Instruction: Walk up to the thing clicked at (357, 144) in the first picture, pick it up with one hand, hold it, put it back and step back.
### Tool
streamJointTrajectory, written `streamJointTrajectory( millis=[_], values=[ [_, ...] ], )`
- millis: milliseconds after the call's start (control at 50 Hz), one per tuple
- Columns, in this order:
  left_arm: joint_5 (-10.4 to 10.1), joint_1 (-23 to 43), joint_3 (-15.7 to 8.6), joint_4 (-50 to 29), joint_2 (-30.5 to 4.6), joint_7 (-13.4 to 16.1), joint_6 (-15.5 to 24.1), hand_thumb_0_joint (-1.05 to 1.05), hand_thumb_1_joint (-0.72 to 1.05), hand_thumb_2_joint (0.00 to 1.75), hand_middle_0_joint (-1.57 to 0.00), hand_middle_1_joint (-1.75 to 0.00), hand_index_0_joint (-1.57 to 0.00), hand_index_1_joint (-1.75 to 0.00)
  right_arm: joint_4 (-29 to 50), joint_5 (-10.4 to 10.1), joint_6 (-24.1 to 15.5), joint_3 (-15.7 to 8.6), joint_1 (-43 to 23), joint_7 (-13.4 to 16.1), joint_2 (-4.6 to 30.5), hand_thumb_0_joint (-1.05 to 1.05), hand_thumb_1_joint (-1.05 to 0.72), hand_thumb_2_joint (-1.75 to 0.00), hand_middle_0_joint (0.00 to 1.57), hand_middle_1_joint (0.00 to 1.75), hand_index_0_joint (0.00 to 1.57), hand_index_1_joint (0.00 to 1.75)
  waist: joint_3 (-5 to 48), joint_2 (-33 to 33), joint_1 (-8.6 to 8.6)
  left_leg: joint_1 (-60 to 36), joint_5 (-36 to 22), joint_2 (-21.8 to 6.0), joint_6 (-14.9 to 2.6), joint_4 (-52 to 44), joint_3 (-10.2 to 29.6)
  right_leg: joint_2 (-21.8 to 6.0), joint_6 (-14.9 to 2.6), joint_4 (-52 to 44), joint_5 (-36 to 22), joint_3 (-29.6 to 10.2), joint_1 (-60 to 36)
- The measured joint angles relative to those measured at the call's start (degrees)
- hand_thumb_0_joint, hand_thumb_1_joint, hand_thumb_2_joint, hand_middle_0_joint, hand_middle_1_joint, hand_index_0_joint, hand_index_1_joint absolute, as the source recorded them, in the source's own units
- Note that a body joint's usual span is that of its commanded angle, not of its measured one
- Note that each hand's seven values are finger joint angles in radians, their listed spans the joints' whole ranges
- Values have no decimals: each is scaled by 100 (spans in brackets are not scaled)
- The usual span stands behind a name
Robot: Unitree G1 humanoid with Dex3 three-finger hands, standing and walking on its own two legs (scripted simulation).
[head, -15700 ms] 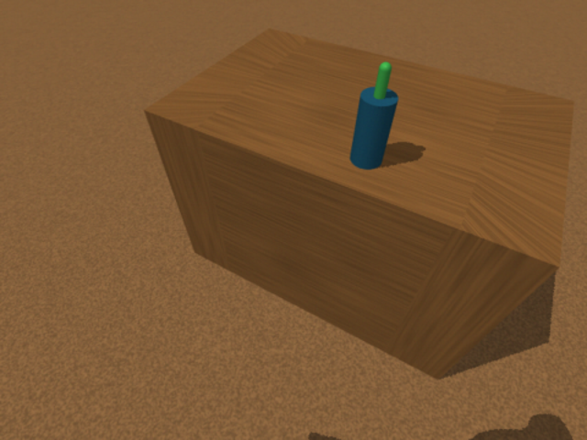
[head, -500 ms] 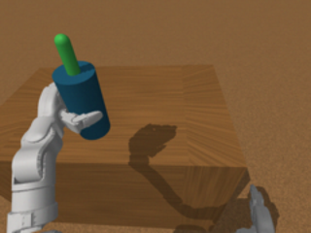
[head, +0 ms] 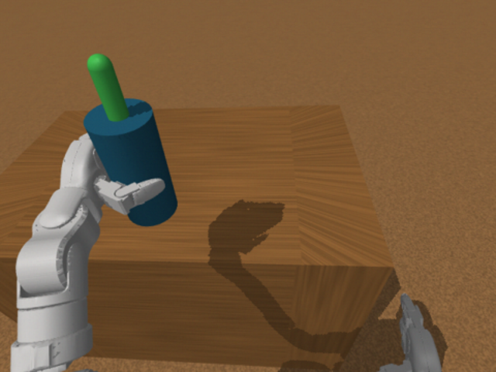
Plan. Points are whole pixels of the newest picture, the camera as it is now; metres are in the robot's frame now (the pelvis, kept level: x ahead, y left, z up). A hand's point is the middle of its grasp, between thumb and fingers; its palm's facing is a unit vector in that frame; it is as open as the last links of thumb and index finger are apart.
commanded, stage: hold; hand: left
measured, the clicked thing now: (130, 147) +0.33 +0.15 +0.26
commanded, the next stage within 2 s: crouch in 1.82 s
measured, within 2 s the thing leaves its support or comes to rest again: neither
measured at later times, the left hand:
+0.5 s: hand (133, 168) +0.32 +0.16 +0.23, palm faces +0.03 -1.00 -0.03, open 10.9 cm
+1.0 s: hand (131, 174) +0.32 +0.16 +0.22, palm faces +0.04 -1.00 -0.03, open 11.0 cm
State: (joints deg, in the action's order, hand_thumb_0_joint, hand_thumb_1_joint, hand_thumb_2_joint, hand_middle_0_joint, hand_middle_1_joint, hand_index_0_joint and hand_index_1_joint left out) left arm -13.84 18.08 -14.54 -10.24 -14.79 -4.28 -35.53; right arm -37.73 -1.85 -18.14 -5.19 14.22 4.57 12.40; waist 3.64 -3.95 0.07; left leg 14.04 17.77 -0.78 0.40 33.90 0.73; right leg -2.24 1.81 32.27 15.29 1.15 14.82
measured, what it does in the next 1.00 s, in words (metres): stands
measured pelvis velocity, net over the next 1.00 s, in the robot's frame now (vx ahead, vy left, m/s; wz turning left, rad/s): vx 0.00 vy -0.01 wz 0.00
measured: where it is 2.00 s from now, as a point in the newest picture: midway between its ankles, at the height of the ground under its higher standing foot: outside the picture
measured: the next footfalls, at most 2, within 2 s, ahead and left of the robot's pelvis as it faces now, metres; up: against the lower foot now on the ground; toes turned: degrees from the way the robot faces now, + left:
none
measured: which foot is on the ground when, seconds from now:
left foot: down 0.00-1.00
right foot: down 0.00-1.00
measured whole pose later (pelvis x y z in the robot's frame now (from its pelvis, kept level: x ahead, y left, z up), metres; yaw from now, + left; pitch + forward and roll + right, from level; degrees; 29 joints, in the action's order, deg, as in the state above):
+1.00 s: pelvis +0.00 -0.01 +0.00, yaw +0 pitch -2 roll +0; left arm -14.2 15.6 -15.2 -11.2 -15.9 -5.7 -33.2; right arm -40.3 -1.3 -20.3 -4.6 13.2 6.1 12.3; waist 3.1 -3.7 -0.1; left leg 13.9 17.5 -1.0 0.8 33.5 1.1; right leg -2.0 1.4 32.3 15.3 1.5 14.8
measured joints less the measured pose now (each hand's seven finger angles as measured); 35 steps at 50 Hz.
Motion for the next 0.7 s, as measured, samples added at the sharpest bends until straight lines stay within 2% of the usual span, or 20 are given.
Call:
streamJointTrajectory(
  millis=[300,400,700],
  values=[
    [31,-1,40,-10,-68,-25,26,-1,-56,114,-67,-104,-69,-105,-182,37,-131,77,-98,56,-23,-1,51,-6,5,5,5,5,-19,-8,-19,14,-25,1,5,13,3,0,-2,-4,-36,1,6],
    [-28,7,-6,8,-74,-73,25,-1,-56,114,-67,-104,-69,-105,-167,30,-173,81,-71,39,-42,-1,51,-6,5,5,5,5,-11,-24,0,12,-36,-10,8,-3,2,12,-9,-19,-46,0,6],
    [-12,-200,-56,-192,-50,-90,37,-1,-55,114,-66,-105,-68,-106,-210,41,-100,80,-58,66,-11,-1,51,-6,5,5,5,5,-45,-29,-32,7,-48,-31,44,-37,25,31,-46,6,-20,24,23]
  ],
)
